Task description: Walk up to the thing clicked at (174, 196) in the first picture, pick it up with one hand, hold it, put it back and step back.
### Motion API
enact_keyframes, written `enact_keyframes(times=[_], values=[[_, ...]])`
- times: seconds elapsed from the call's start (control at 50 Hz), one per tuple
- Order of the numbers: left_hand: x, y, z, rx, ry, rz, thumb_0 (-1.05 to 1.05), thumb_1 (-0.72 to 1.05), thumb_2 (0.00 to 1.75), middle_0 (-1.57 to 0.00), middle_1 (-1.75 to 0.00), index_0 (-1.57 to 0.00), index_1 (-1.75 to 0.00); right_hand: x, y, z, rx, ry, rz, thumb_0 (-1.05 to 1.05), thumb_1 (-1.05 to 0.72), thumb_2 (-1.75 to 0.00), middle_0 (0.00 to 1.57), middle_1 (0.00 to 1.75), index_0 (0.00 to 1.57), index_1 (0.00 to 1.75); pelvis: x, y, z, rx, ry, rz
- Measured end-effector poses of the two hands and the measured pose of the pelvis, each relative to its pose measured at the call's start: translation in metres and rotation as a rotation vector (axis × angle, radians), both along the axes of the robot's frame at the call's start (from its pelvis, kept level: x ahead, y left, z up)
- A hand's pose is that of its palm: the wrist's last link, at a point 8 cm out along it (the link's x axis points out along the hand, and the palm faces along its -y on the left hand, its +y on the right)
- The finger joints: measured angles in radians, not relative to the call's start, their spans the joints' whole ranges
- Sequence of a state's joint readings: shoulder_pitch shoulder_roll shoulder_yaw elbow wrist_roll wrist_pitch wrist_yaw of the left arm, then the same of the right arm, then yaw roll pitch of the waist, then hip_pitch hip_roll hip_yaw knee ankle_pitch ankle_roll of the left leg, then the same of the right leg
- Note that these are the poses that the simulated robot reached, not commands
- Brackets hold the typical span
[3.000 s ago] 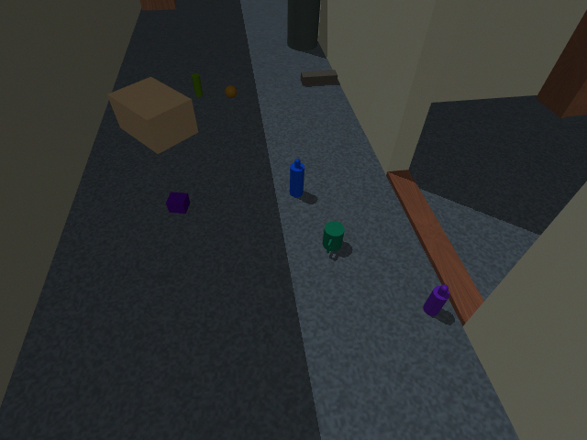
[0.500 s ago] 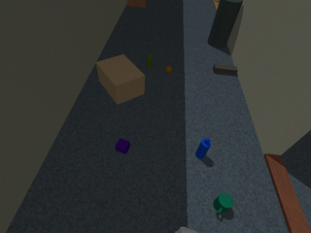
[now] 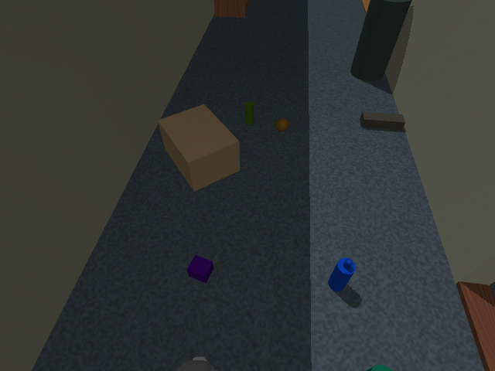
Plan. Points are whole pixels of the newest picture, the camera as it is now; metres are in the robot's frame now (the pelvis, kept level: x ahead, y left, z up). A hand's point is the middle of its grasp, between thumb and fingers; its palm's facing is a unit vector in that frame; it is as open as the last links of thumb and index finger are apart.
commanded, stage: walk up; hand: left
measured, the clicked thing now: (200, 268) +0.63 +0.23 -0.74
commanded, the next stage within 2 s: none
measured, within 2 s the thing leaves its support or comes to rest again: neither
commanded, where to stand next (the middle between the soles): +0.22 +0.00 m, yaw +0 degrees
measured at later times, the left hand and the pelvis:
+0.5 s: hand (115, 335) +0.22 +0.27 -0.15, palm faces -0.05 -0.91 -0.41, open 7.3 cm; pelvis +0.14 +0.00 -0.02, yaw +0 degrees
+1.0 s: hand (130, 312) +0.26 +0.25 -0.15, palm faces +0.00 -0.95 -0.32, open 7.3 cm; pelvis +0.16 +0.00 +0.01, yaw +0 degrees
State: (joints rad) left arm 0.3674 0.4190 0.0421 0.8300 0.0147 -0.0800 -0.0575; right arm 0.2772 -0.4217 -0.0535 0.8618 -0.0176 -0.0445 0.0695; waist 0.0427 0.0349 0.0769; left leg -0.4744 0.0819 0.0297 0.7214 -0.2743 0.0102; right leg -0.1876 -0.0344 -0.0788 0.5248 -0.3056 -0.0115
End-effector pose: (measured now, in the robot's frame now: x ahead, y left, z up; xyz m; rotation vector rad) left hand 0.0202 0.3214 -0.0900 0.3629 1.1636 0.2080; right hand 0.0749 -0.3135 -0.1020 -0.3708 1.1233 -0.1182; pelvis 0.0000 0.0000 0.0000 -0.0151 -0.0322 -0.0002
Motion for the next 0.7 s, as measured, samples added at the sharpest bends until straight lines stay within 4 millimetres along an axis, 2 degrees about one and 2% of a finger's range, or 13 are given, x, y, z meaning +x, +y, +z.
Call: enact_keyframes(times=[0.08, 0.14, 0.26, 0.36, 0.48, 0.54, 0.62, 0.7], values=[[0.021, 0.016, -0.022, -0.020, 0.029, 0.011, 0.01, 0.90, 0.89, -0.21, -0.30, -0.21, -0.30, 0.042, 0.011, 0.003, -0.037, -0.040, 0.012, 0.01, -0.91, -0.90, 0.21, 0.30, 0.20, 0.30, 0.034, 0.015, -0.012, -0.002, -0.004, 0.009], [0.045, 0.022, -0.033, -0.031, 0.057, 0.011, 0.01, 0.91, 0.89, -0.21, -0.30, -0.21, -0.30, 0.064, 0.020, 0.007, -0.052, -0.089, -0.003, 0.01, -0.91, -0.90, 0.21, 0.30, 0.20, 0.30, 0.053, 0.024, -0.015, 0.008, -0.014, 0.002], [0.105, 0.021, -0.028, -0.051, 0.030, -0.027, 0.01, 0.91, 0.89, -0.20, -0.30, -0.21, -0.30, 0.079, 0.026, 0.021, -0.055, -0.073, -0.037, 0.01, -0.90, -0.90, 0.21, 0.30, 0.20, 0.30, 0.087, 0.025, -0.003, 0.013, -0.016, -0.002], [0.147, 0.014, -0.020, -0.030, 0.012, -0.041, 0.01, 0.91, 0.89, -0.20, -0.30, -0.21, -0.30, 0.088, 0.017, 0.015, -0.058, -0.018, -0.057, 0.01, -0.90, -0.90, 0.21, 0.30, 0.20, 0.30, 0.112, 0.018, 0.000, 0.015, -0.014, -0.007], [0.185, -0.004, -0.024, 0.026, -0.021, -0.033, 0.01, 0.91, 0.89, -0.20, -0.30, -0.21, -0.30, 0.110, 0.000, -0.022, -0.023, 0.026, -0.088, 0.01, -0.90, -0.90, 0.21, 0.30, 0.20, 0.30, 0.134, -0.002, -0.018, 0.015, -0.019, -0.007], [0.197, -0.017, -0.024, 0.021, -0.027, -0.038, 0.01, 0.91, 0.89, -0.20, -0.30, -0.21, -0.30, 0.124, 0.000, -0.034, -0.004, 0.041, -0.095, 0.01, -0.90, -0.90, 0.21, 0.30, 0.20, 0.30, 0.137, -0.006, -0.019, 0.014, -0.019, -0.007], [0.211, -0.027, -0.022, 0.004, -0.041, -0.051, 0.01, 0.91, 0.89, -0.21, -0.30, -0.21, -0.30, 0.135, 0.006, -0.038, 0.017, 0.045, -0.083, 0.01, -0.91, -0.90, 0.21, 0.29, 0.20, 0.30, 0.139, -0.005, -0.017, 0.021, -0.007, 0.000], [0.221, -0.031, -0.023, -0.026, -0.047, -0.032, 0.01, 0.91, 0.89, -0.21, -0.30, -0.21, -0.30, 0.134, 0.011, -0.035, 0.017, 0.066, -0.078, 0.01, -0.91, -0.90, 0.21, 0.29, 0.20, 0.30, 0.143, -0.003, -0.013, 0.034, -0.007, 0.001]])
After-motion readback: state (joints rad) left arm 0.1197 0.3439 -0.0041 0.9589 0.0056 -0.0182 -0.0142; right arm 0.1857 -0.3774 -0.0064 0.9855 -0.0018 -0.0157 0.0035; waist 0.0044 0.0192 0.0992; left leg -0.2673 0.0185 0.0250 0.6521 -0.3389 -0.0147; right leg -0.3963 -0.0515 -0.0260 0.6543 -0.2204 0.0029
